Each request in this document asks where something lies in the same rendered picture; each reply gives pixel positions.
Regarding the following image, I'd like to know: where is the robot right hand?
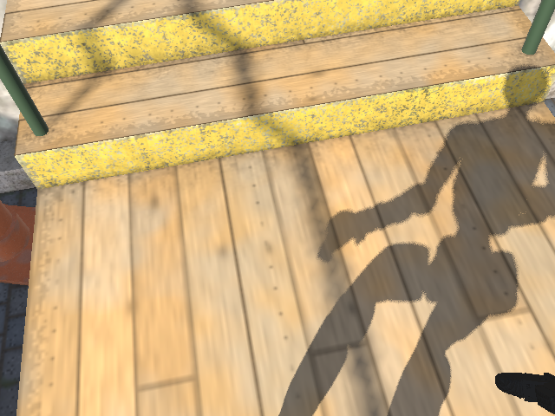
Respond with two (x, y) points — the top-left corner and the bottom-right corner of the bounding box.
(495, 373), (555, 414)

